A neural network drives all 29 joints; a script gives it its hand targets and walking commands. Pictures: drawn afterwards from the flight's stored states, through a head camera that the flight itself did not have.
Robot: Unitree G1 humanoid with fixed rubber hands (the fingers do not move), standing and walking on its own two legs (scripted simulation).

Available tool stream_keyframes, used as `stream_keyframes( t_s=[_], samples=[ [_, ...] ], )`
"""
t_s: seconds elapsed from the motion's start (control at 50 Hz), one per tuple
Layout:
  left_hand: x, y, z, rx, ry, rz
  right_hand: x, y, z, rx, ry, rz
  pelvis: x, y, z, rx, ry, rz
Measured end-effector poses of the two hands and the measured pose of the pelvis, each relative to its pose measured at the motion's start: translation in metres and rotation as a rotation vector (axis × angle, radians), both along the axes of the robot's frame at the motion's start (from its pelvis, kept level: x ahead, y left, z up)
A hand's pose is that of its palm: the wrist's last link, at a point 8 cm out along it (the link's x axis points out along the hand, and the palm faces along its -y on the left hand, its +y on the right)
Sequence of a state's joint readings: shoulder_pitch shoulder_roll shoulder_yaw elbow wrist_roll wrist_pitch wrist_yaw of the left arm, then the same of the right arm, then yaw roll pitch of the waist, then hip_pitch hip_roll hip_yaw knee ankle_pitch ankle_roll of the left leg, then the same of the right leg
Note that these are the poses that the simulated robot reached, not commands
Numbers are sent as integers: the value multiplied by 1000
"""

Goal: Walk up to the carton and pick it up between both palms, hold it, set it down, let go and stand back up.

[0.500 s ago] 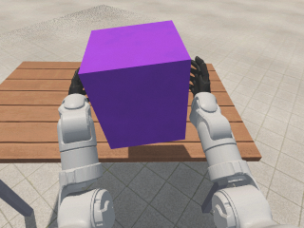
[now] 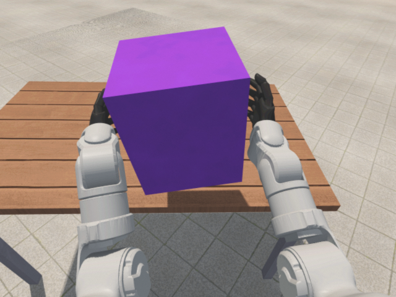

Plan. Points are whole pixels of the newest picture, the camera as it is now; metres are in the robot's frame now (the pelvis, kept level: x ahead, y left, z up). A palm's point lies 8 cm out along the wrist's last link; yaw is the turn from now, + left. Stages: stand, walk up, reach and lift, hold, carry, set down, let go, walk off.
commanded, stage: hold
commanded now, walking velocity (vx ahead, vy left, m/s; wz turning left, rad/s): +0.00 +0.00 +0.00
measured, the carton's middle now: (183, 114) +0.42 +0.00 +0.18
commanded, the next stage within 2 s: set down in 0.90 s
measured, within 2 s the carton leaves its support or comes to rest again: neither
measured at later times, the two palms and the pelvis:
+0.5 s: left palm (103, 128) +0.36 +0.14 +0.20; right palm (262, 119) +0.35 -0.15 +0.21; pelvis +0.00 +0.00 +0.00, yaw +0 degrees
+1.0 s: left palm (104, 131) +0.36 +0.14 +0.20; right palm (262, 119) +0.35 -0.15 +0.21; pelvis -0.01 +0.00 +0.00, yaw +0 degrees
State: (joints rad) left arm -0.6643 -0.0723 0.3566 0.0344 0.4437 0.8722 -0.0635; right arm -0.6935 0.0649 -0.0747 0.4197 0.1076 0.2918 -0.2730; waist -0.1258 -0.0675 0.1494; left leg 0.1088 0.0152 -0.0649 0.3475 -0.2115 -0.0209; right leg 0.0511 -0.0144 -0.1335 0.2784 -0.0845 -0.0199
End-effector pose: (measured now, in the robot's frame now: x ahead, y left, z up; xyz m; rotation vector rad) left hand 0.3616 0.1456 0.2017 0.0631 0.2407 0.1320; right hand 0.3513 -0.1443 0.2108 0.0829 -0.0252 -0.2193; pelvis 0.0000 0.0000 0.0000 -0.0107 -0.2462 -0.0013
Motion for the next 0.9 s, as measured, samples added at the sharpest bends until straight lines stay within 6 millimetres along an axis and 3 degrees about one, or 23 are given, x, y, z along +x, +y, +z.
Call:
stream_keyframes(
  t_s=[0.9],
  samples=[
    [-2,-3,0,4,3,-2,-3,-3,-2,3,2,1,-4,-4,0,3,-2,3]
  ],
)
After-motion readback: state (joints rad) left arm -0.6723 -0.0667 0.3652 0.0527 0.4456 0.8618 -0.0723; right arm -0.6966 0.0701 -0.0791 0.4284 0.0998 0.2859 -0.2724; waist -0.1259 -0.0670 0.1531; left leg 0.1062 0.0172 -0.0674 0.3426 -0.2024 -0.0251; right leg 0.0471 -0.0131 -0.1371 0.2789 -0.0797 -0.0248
